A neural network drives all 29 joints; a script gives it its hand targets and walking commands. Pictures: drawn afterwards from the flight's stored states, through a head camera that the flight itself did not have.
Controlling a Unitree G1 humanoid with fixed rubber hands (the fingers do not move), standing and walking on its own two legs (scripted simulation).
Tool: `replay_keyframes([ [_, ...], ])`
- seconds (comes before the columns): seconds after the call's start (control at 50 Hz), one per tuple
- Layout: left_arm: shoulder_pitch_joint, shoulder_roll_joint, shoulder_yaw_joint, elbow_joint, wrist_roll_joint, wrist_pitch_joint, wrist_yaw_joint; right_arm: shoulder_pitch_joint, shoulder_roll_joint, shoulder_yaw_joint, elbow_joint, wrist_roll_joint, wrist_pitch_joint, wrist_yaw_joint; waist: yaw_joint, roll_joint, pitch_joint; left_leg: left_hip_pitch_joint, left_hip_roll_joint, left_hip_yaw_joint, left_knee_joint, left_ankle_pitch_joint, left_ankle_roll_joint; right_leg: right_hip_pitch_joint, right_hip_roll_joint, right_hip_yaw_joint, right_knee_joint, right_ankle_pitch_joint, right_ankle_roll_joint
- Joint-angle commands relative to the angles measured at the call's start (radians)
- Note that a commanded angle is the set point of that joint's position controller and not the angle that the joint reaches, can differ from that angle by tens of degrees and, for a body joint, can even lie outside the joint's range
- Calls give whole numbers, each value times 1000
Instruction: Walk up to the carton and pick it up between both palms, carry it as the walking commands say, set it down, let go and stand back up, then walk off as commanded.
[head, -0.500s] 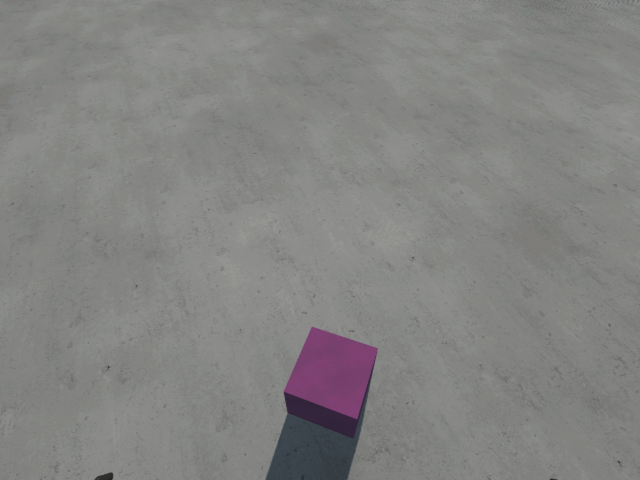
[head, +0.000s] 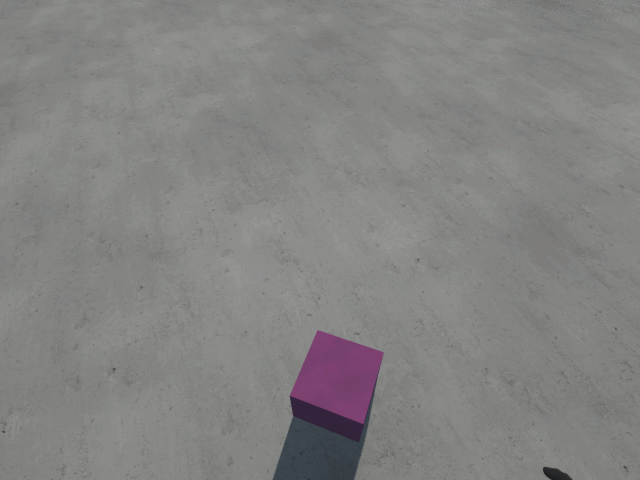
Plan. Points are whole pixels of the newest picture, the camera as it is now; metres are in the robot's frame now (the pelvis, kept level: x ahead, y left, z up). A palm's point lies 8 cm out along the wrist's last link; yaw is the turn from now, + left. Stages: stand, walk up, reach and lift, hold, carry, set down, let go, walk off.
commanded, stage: walk up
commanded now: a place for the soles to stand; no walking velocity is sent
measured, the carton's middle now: (337, 384) +0.53 -0.04 -0.70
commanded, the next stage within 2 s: none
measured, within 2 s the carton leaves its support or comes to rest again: neither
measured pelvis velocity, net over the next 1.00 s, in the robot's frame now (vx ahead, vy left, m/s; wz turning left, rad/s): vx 0.11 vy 0.16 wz -0.34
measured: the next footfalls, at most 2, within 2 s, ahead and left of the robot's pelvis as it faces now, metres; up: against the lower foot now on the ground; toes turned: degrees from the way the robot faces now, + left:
left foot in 0.26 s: +0.20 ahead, +0.26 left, +0.00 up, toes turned -23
right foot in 0.54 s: +0.17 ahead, +0.03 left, +0.00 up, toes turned -13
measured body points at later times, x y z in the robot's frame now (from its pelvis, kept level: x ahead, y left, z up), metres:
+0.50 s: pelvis +0.09 +0.12 -0.03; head +0.12 +0.10 +0.42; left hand +0.22 +0.47 -0.11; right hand +0.10 -0.21 -0.15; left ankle +0.11 +0.24 -0.75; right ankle +0.12 +0.03 -0.73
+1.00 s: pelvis +0.11 +0.16 -0.02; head +0.18 +0.17 +0.42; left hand +0.34 +0.43 -0.15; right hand +0.06 -0.20 -0.10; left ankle +0.15 +0.27 -0.75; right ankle +0.09 +0.00 -0.71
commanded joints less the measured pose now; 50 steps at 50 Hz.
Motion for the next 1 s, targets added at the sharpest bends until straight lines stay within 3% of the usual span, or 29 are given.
replay_keyframes([
  [0.0,249,416,119,-61,26,-40,59,-105,-217,-77,-223,-43,37,51,58,-50,39,-487,43,-192,485,-237,4,126,-359,574,-188,-529,-243],
  [0.04,129,390,128,-139,22,-55,78,-41,-225,-88,-227,-36,44,72,-8,-67,33,-507,95,-264,496,-161,3,128,-368,510,-131,-331,-253],
  [0.1,157,360,124,-176,30,-65,71,-52,-224,-111,-260,-23,47,86,-10,-118,-20,-373,73,-191,440,-185,-13,53,-282,333,-64,-40,-227],
  [0.14,196,364,122,-186,41,-64,67,-56,-217,-118,-299,-24,53,91,5,-138,-23,-272,62,-149,388,-187,-12,-65,-246,286,-9,-49,-207],
  [0.18,97,371,118,-214,44,-56,65,50,-234,-138,-294,-23,54,98,-67,-186,-37,-90,27,-90,307,-143,0,-236,-203,234,25,-149,-173],
  [0.22,62,329,99,-233,56,-43,70,238,-266,-168,-233,-31,57,82,-153,-46,-83,171,-46,11,178,-74,-7,-410,-73,115,266,-251,-129],
  [0.24,122,245,75,-238,49,-37,75,318,-312,-178,-231,-41,49,61,-191,163,-110,243,61,-197,11,-239,42,-536,18,59,520,-353,-84],
  [0.26,137,198,62,-253,41,-32,80,280,-383,-177,-282,-46,40,47,-172,338,-66,132,303,-557,-171,-455,130,-656,82,20,794,-494,-43],
  [0.28,194,275,76,-236,28,-28,85,136,-387,-169,-341,-23,32,41,-99,190,-35,-2,344,-586,-231,-523,198,-599,15,51,850,-424,-47],
  [0.3,219,327,81,-224,14,-24,76,86,-408,-174,-362,-10,31,40,-68,136,-34,-49,362,-593,-209,-550,245,-549,-31,34,866,-377,-44],
  [0.32,252,351,86,-207,1,-21,64,96,-379,-168,-357,-7,22,33,-44,86,-33,-77,332,-519,-145,-424,235,-493,-54,39,862,-310,-44],
  [0.36,274,321,89,-187,-8,-27,40,121,-331,-150,-346,-9,10,24,-11,147,21,-141,249,-372,-108,-338,207,-411,-71,10,680,-300,-30],
  [0.4,250,275,79,-201,6,-28,21,180,-317,-129,-325,1,-7,15,-24,133,23,-127,302,-348,-53,-23,231,-330,-54,22,547,-282,-25],
  [0.42,274,259,76,-207,10,-32,16,145,-305,-121,-338,5,-14,12,2,127,-6,-159,319,-309,7,143,225,-231,-42,17,473,-247,-34],
  [0.48,277,266,93,-215,23,-30,12,149,-232,-79,-349,39,-23,-4,40,17,-45,-183,238,-167,212,359,133,-56,4,27,248,-19,-76],
  [0.5,260,326,108,-249,29,-25,11,194,-223,-78,-344,49,-27,-12,38,-95,-93,-194,146,-69,381,322,64,-26,-111,212,127,95,-130],
  [0.52,216,391,122,-284,25,-23,9,186,-201,-70,-360,64,-22,-19,29,-242,-96,-306,16,-29,550,3,15,13,-269,495,49,255,-227],
  [0.54,198,351,100,-292,12,-17,8,187,-216,-70,-338,67,-1,-35,14,-140,-83,-296,-1,-75,596,-355,19,2,-318,485,80,379,-286],
  [0.56,180,340,95,-307,14,-14,12,162,-221,-74,-330,57,-2,-42,14,-126,-54,-283,5,-87,613,-393,28,-62,-317,453,104,423,-331],
  [0.58,162,310,95,-300,15,-6,15,177,-213,-68,-322,53,-10,-44,10,-136,-34,-263,4,-91,562,-393,28,-110,-283,415,119,396,-306],
  [0.68,106,297,89,-349,16,30,4,291,-205,-78,-261,35,-22,-55,-17,-132,-124,-116,-40,-7,269,-117,17,-87,-151,273,222,271,-207],
  [0.7,50,278,72,-365,11,36,-1,351,-199,-88,-230,32,-34,-62,-61,-131,-153,-6,-42,-7,146,10,27,-152,-127,232,303,314,-180],
  [0.72,35,232,61,-373,6,46,-6,355,-245,-102,-236,15,-48,-69,-62,-59,-141,86,47,-144,65,6,44,-274,-71,198,413,209,-130],
  [0.74,32,189,53,-389,-1,47,-9,325,-338,-119,-270,-2,-58,-74,-69,141,-95,126,284,-477,-8,178,118,-433,65,157,580,-1,-46],
  [0.76,51,228,74,-373,8,60,1,280,-354,-116,-289,7,-58,-79,-42,110,-75,84,402,-503,3,354,214,-461,73,163,678,-376,-32],
  [0.8,59,247,81,-364,15,70,-1,248,-361,-129,-297,17,-62,-84,-32,78,-34,-10,430,-476,17,453,292,-429,32,209,800,-374,-18],
  [0.86,73,244,100,-337,12,75,-24,205,-325,-117,-306,21,-64,-85,-3,119,25,-60,288,-239,56,454,192,-398,24,133,715,-277,-21],
  [0.94,3,208,95,-369,12,72,-38,263,-314,-112,-303,17,-61,-77,-49,186,-10,36,264,-193,72,490,164,-361,29,63,553,-249,-23],
  [0.98,48,206,88,-333,14,59,-34,214,-312,-108,-325,18,-52,-64,-32,247,-73,-3,243,-145,122,440,158,-233,37,-11,428,-263,-27],
])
